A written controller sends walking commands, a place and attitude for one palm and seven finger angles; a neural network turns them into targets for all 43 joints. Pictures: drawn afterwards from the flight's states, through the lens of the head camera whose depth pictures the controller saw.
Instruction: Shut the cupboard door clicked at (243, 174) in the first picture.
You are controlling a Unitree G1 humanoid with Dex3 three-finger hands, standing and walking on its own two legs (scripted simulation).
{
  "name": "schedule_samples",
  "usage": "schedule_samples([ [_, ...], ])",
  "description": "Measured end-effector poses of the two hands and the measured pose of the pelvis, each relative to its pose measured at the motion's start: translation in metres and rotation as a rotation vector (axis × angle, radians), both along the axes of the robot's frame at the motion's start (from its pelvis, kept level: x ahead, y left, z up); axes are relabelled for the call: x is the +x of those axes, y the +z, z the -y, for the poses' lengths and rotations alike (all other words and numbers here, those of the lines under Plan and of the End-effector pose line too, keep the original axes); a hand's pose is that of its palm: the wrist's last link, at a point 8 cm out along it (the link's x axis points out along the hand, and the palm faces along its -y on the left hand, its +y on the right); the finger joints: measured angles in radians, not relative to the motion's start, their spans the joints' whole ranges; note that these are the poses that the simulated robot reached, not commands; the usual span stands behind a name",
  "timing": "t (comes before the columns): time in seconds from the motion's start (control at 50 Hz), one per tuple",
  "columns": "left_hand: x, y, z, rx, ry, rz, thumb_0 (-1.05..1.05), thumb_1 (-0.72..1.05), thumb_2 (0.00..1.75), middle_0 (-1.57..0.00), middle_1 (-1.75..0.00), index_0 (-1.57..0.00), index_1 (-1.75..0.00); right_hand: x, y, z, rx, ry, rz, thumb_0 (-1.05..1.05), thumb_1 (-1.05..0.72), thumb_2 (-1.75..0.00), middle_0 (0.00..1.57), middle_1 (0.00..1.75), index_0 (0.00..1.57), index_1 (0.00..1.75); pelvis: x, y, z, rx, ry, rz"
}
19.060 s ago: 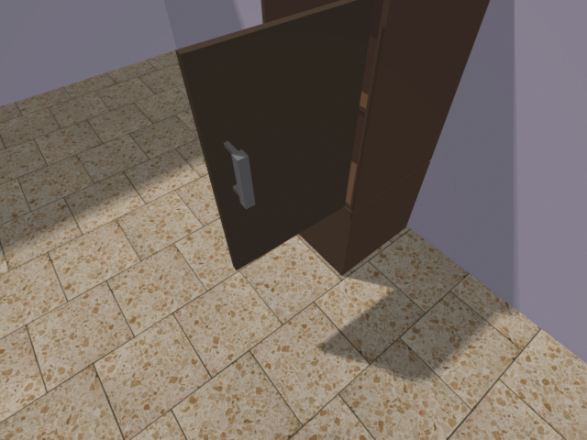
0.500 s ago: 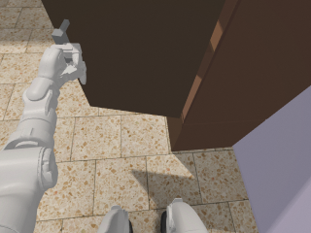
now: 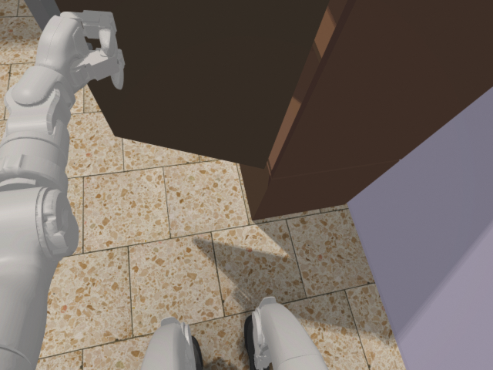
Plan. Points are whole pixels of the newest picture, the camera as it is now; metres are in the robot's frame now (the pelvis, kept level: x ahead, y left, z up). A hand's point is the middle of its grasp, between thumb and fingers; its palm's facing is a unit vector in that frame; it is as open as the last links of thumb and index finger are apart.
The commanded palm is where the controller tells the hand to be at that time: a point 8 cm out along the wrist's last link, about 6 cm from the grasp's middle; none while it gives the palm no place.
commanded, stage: push the door shut along its arc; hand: left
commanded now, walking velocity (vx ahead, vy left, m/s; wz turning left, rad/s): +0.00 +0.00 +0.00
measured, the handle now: (66, 27) +0.63 +0.18 +0.10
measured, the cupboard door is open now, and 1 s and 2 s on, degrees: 68 61 61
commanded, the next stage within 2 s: pull the fist back off the door in 0.46 s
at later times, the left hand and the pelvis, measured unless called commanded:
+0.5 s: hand (135, 43) +0.58 +0.09 +0.10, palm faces -0.39 -0.92 -0.03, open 3.1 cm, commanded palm +0.61 +0.10 +0.10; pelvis +0.01 -0.01 +0.00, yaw +0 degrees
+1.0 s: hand (156, 39) +0.59 +0.06 +0.10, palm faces +0.04 -1.00 -0.03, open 3.1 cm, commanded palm +0.55 +0.11 +0.10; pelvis +0.01 -0.02 +0.01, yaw +0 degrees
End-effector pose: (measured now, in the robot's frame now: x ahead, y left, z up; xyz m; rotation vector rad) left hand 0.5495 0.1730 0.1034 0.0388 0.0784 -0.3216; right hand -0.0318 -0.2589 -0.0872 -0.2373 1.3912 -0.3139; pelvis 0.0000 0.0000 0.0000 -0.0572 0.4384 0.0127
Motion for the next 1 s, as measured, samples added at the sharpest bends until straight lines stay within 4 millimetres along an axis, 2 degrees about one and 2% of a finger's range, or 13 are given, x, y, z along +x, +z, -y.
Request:
schedule_samples([
  [0.18,0.025,0.002,0.026,-0.014,-0.052,-0.009,0.01,0.9,0.9,-1.3,-1.5,-1.29,-1.5,-0.008,0.002,-0.002,-0.01,-0.04,-0.037,0.0,-0.9,-0.9,0.21,0.3,0.21,0.3,0.009,-0.001,-0.001,-0.001,-0.014,-0.025],
  [0.38,0.033,0.002,0.027,0.011,-0.068,-0.016,0.0,0.88,0.93,-1.3,-1.5,-1.29,-1.5,-0.008,0.0,-0.002,-0.001,-0.045,-0.074,0.0,-0.9,-0.9,0.21,0.3,0.21,0.3,0.014,-0.002,0.003,0.002,-0.01,-0.035],
  [0.58,0.037,0.005,0.033,0.013,-0.083,-0.032,0.02,0.92,0.96,-1.3,-1.5,-1.31,-1.5,0.0,-0.004,0.014,-0.041,0.003,-0.069,0.0,-0.9,-0.9,0.21,0.3,0.21,0.3,0.01,-0.008,0.009,-0.006,0.013,-0.048],
  [0.68,0.04,-0.001,0.041,-0.111,0.198,-0.024,0.04,0.82,0.93,-1.3,-1.5,-1.3,-1.5,0.003,-0.006,0.014,-0.009,0.052,-0.051,0.0,-0.9,-0.9,0.21,0.3,0.21,0.3,0.007,-0.011,0.011,-0.01,0.017,-0.07],
  [0.74,0.036,-0.003,0.051,-0.067,0.348,0.04,0.03,0.81,0.92,-1.3,-1.5,-1.3,-1.5,0.002,-0.008,0.008,0.044,0.07,-0.051,0.0,-0.91,-0.9,0.21,0.3,0.21,0.29,0.007,-0.012,0.013,-0.004,0.014,-0.077],
  [0.86,0.03,-0.008,0.065,0.042,0.353,0.053,0.01,0.88,0.93,-1.3,-1.5,-1.29,-1.5,-0.013,-0.011,-0.005,0.12,0.004,-0.077,0.0,-0.91,-0.9,0.21,0.3,0.21,0.3,0.005,-0.006,0.017,0.009,0.001,-0.056],
  [1.0,0.022,-0.002,0.062,-0.003,0.359,0.038,0.01,0.9,0.91,-1.3,-1.5,-1.29,-1.5,-0.028,0.0,-0.011,0.147,-0.05,-0.095,0.0,-0.91,-0.9,0.21,0.3,0.21,0.3,0.01,0.008,0.02,0.024,-0.018,-0.028],
])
